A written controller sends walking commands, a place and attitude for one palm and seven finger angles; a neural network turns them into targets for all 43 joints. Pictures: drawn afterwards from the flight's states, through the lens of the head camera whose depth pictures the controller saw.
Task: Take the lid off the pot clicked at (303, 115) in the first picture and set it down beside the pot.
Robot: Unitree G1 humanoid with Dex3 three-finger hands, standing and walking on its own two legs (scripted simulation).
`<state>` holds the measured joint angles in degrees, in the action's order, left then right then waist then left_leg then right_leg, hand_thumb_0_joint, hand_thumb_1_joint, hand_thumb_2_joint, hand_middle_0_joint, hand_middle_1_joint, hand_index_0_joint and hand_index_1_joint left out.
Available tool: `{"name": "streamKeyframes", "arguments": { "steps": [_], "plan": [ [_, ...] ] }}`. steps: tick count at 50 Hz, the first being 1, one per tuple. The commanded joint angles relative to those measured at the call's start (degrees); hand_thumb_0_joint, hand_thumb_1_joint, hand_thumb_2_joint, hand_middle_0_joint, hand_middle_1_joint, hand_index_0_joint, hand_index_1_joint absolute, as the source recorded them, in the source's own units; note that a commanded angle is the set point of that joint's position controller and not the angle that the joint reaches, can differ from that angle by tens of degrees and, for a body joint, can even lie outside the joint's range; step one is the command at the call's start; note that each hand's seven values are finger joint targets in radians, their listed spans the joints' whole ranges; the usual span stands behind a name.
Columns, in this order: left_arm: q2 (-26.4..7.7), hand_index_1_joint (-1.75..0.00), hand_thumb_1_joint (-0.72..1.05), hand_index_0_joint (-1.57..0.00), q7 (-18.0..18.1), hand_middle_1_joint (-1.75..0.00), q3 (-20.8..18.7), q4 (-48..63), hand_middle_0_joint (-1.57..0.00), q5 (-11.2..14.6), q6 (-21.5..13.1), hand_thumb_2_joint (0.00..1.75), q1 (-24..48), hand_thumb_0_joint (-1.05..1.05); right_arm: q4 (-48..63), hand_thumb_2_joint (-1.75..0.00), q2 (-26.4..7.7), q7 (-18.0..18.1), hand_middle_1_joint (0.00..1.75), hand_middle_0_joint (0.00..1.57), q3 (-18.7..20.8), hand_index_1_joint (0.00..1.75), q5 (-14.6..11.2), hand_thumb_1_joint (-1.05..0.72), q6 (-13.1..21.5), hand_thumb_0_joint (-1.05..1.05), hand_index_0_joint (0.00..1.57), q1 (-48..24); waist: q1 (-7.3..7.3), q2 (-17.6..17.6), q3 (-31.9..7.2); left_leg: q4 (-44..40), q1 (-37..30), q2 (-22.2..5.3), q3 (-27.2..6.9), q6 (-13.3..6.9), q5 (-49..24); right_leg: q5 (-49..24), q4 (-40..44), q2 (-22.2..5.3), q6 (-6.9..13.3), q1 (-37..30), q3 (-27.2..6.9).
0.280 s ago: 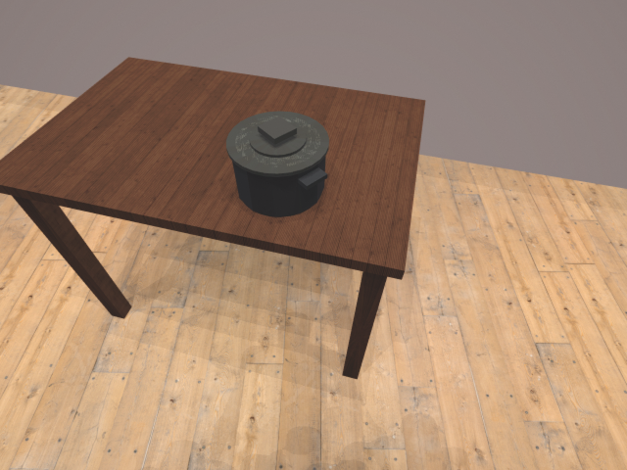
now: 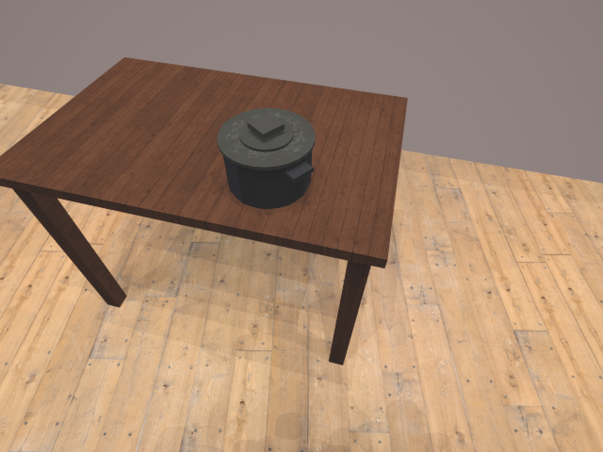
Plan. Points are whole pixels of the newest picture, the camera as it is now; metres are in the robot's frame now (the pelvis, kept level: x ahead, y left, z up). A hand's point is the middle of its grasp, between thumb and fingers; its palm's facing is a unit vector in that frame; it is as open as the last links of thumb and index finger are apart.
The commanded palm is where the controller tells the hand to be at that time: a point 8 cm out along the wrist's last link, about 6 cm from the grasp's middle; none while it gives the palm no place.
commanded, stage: look at it before walking up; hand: left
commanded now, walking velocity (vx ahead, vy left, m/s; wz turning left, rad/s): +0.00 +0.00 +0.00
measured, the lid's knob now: (265, 125) +0.69 +0.11 +0.04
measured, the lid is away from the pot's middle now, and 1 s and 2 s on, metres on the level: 0.00 0.00 0.00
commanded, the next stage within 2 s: turn to face it in 0.36 s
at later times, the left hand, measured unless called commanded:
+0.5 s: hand out of the picture -0.01 +0.17 -0.17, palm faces +0.03 -0.98 -0.20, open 7.3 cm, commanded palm none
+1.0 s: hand out of the picture +0.04 +0.17 -0.18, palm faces -0.06 -0.97 -0.22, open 7.3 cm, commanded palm none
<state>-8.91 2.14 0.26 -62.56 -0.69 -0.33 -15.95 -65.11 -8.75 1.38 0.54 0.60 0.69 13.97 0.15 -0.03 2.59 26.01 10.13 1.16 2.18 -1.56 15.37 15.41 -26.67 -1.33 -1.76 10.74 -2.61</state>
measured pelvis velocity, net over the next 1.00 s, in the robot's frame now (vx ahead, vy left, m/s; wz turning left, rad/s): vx -0.02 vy -0.01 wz -0.10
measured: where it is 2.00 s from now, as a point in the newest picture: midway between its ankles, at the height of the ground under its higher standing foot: outside the picture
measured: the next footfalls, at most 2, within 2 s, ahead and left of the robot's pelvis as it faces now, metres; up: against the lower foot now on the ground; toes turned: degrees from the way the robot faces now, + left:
right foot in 1.80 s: +0.14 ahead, -0.06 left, +0.00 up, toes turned -8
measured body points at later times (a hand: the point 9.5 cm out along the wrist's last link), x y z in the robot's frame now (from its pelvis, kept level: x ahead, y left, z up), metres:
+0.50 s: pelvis +0.00 -0.01 +0.00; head +0.02 -0.01 +0.45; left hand -0.01 +0.22 -0.16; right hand +0.00 -0.23 -0.16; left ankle -0.02 +0.10 -0.74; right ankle -0.01 -0.14 -0.74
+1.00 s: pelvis -0.02 -0.01 -0.01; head +0.02 -0.02 +0.44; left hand +0.04 +0.22 -0.16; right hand +0.00 -0.25 -0.17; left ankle -0.02 +0.10 -0.74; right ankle -0.01 -0.14 -0.74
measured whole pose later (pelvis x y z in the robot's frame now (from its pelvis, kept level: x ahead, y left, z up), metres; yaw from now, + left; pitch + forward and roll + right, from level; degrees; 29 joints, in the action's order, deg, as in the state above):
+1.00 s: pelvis -0.02 -0.01 -0.01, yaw -6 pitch +0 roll +0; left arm -10.0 1.0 -2.6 -57.1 -1.1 1.3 -14.6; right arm -59.2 -10.2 1.7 2.9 0.9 -0.4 12.3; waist 0.3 0.1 3.6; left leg 33.1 14.8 -2.5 7.1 -0.3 18.6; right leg 16.3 -33.8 2.6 -0.5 17.7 -7.5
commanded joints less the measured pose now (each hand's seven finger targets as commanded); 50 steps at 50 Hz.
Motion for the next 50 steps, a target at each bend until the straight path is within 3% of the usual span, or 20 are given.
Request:
{"name": "streamKeyframes", "arguments": {
  "steps": [1,9,11,26,30,34,45,50],
  "plan": [
    [-6.34,-0.30,0.90,-0.20,0.42,-0.30,-1.26,1.26,-0.20,-0.12,-0.84,0.90,-4.39,0.00,1.62,-0.90,-5.73,0.63,0.30,0.20,0.96,0.30,-0.40,-0.90,0.80,0.00,0.20,3.43,-0.20,-0.15,1.08,-5.00,-0.44,-6.14,-5.71,-0.27,-8.65,-8.15,4.45,-3.41,2.70,2.82,-2.37],
    [-5.91,-0.30,0.90,-0.20,0.41,-0.30,-1.42,1.10,-0.20,-0.03,-1.13,0.90,-4.78,0.00,1.44,-0.90,-5.53,0.70,0.30,0.20,0.97,0.30,-0.31,-0.90,1.04,0.00,0.20,3.75,-0.17,-0.49,-0.48,-4.36,-1.46,-6.18,-5.54,-0.09,-11.17,-10.70,4.27,-3.71,2.81,2.18,-2.71],
    [-5.92,-0.30,0.90,-0.20,0.39,-0.30,-1.40,1.04,-0.20,-0.05,-1.02,0.90,-4.66,0.00,1.43,-0.90,-5.45,0.73,0.30,0.20,0.92,0.30,-0.41,-0.90,0.88,0.00,0.20,3.51,-0.27,-0.61,1.18,-4.74,-0.69,-6.12,-5.55,-0.06,-9.74,-9.31,4.67,-3.50,2.70,2.77,-2.47],
    [-5.44,-0.30,0.90,-0.20,0.26,-0.30,-1.63,0.74,-0.20,-0.07,-1.02,0.90,-5.02,0.00,1.09,-0.90,-5.19,0.91,0.30,0.20,1.01,0.30,-0.35,-0.90,0.95,0.00,0.20,4.41,-0.17,-0.63,0.45,-4.86,-1.74,-6.56,-5.32,0.02,-9.91,-9.67,4.92,-3.04,3.06,3.03,-2.98],
    [-5.88,-0.30,0.90,-0.20,0.00,-0.30,-2.52,1.85,-0.20,-0.08,-0.49,0.90,-4.63,0.00,2.00,-0.90,-5.88,1.12,0.30,0.20,1.58,0.30,-0.20,-0.90,0.74,0.00,0.20,4.18,-0.14,0.40,-0.26,-3.15,-1.89,-7.36,-4.35,-0.05,-10.18,-11.26,2.56,-2.61,3.45,4.48,-3.90],
    [-6.06,-0.30,0.90,-0.20,-0.31,-0.30,-3.17,3.42,-0.20,-0.28,0.11,0.90,-4.10,0.00,3.63,-0.90,-6.54,1.15,0.30,0.20,2.20,0.30,-0.12,-0.90,0.33,0.00,0.20,3.54,-0.18,1.20,0.65,-3.10,0.10,-8.33,-4.22,-0.39,-5.12,-9.02,0.64,-1.49,3.77,6.35,-4.70],
    [-8.54,-0.30,0.90,-0.20,-0.63,-0.30,-4.40,7.25,-0.20,-0.34,0.43,0.90,-2.67,0.00,7.73,-0.90,-6.95,1.05,0.30,0.20,3.31,0.30,0.06,-0.90,-0.12,0.00,0.20,1.61,0.07,-2.47,-1.69,3.31,0.66,-7.09,-0.71,0.69,-2.21,-13.12,-0.28,-2.66,5.67,9.35,-11.63],
    [-8.54,-0.30,0.90,-0.20,-0.83,-0.30,-4.63,9.39,-0.20,-0.55,0.76,0.90,-1.02,0.00,9.39,-0.90,-8.73,0.89,0.30,0.20,3.79,0.30,0.19,-0.90,-0.13,0.00,0.20,1.16,0.20,0.72,-2.40,0.78,-0.36,-9.73,-2.43,-0.35,-2.07,-11.61,-4.09,0.23,4.61,11.31,-8.76]
  ]
}}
